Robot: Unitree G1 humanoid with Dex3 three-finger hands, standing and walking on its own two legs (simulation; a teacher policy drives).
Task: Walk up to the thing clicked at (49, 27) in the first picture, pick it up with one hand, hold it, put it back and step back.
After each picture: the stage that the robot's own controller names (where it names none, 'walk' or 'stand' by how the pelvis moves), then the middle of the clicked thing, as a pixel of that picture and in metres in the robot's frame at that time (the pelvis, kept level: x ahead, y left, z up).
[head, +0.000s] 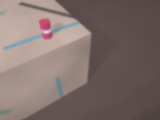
stand; (46, 29) +0.83 +0.22 -0.12
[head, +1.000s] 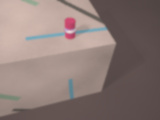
walk; (70, 28) +0.79 +0.11 -0.11
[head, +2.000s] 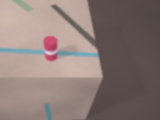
walk; (50, 48) +0.60 +0.15 -0.09
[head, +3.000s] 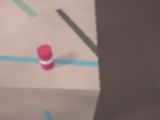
stand; (46, 58) +0.54 +0.19 -0.09
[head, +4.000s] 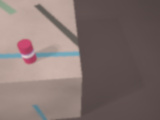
stand; (27, 52) +0.58 +0.27 -0.10
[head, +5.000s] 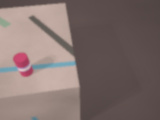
stand; (23, 65) +0.54 +0.29 -0.11
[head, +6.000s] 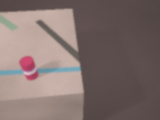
stand; (29, 68) +0.53 +0.27 -0.12
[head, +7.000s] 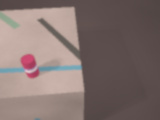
stand; (30, 66) +0.54 +0.26 -0.12
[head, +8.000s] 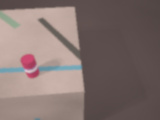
stand; (30, 66) +0.54 +0.26 -0.12
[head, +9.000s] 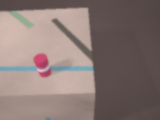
rise first; (42, 65) +0.54 +0.24 -0.11
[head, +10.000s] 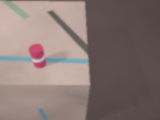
go down; (38, 56) +0.58 +0.23 -0.10
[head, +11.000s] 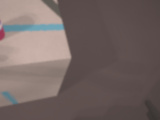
go down; out of the picture +0.56 +0.23 -0.02
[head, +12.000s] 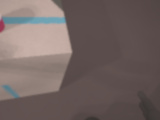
close in; out of the picture +0.58 +0.23 -0.01
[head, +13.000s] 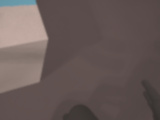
close; out of the picture +0.59 +0.25 +0.03
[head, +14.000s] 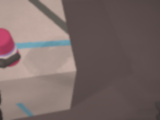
lift; (4, 48) +0.45 +0.20 +0.06
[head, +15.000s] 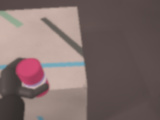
lift; (34, 78) +0.32 +0.15 +0.11
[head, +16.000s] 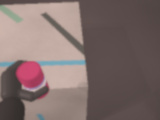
hold; (34, 81) +0.32 +0.15 +0.09
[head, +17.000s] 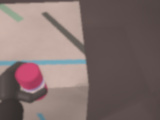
hold; (33, 82) +0.32 +0.16 +0.09
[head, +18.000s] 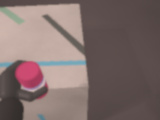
crouch; (33, 81) +0.32 +0.16 +0.10
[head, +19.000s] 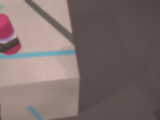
crouch; (4, 35) +0.47 +0.21 +0.13
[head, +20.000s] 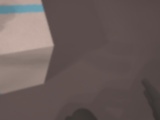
lower; out of the picture +0.54 +0.22 +0.01
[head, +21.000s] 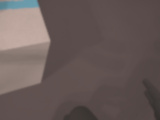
lower; out of the picture +0.56 +0.23 +0.02
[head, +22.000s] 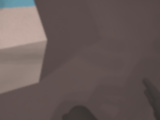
lower; out of the picture +0.57 +0.23 +0.02
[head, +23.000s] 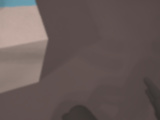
lower; out of the picture +0.57 +0.23 +0.02
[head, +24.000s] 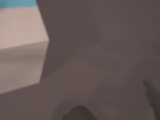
loosen; out of the picture +0.56 +0.23 +0.02
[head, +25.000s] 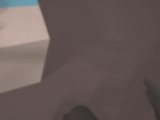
withdraw; out of the picture +0.56 +0.22 +0.02
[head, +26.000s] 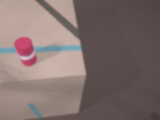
sink last; (26, 52) +0.52 +0.20 -0.05
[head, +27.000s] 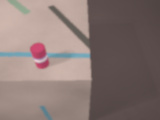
stand; (40, 56) +0.55 +0.22 -0.06
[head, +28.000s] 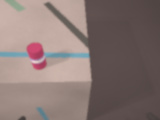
stand; (37, 56) +0.53 +0.21 -0.05
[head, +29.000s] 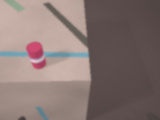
stand; (36, 56) +0.53 +0.21 -0.05
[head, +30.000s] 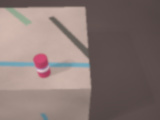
stand; (42, 66) +0.54 +0.21 -0.11
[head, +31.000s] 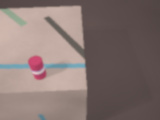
stand; (37, 68) +0.53 +0.23 -0.12
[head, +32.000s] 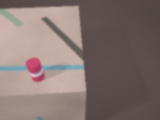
stand; (35, 70) +0.51 +0.24 -0.12
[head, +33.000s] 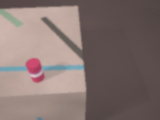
stand; (35, 70) +0.51 +0.24 -0.12
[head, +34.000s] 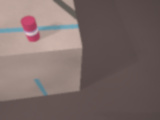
walk; (31, 29) +0.65 +0.24 -0.10
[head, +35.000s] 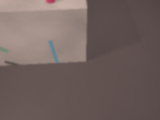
walk; out of the picture +1.02 +0.22 -0.09
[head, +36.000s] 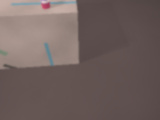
stand; (44, 0) +1.17 +0.26 -0.09
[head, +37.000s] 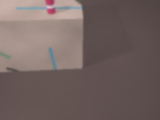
stand; (50, 5) +1.12 +0.23 -0.12
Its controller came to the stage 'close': yes
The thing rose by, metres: 0.21
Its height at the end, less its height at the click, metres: +0.00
